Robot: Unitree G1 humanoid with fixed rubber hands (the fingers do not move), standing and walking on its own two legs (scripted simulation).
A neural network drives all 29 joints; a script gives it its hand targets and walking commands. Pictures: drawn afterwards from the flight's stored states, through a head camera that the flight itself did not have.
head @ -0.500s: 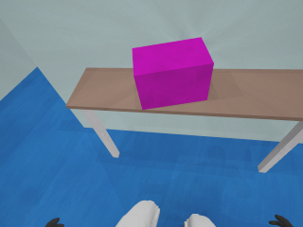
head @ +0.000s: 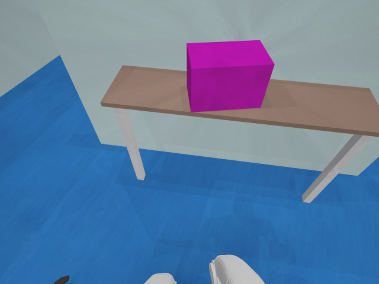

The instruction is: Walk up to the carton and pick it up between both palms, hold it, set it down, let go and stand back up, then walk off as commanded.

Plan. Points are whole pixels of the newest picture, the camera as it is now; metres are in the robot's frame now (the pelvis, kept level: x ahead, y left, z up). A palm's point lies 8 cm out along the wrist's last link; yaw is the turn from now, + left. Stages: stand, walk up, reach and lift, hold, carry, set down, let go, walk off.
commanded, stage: walk off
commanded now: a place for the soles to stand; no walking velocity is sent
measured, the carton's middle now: (224, 76) +0.80 -0.10 -0.03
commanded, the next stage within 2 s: none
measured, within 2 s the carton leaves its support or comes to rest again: neither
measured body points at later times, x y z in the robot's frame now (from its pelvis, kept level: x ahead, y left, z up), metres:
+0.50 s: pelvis -0.15 -0.04 +0.00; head -0.12 -0.08 +0.44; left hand -0.06 +0.28 -0.08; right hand -0.08 -0.37 -0.14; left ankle -0.15 +0.12 -0.64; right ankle -0.07 -0.14 -0.73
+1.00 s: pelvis -0.21 -0.01 +0.00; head -0.22 -0.02 +0.45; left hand -0.11 +0.30 -0.09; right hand -0.15 -0.35 -0.11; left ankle -0.16 +0.11 -0.73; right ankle -0.19 -0.14 -0.72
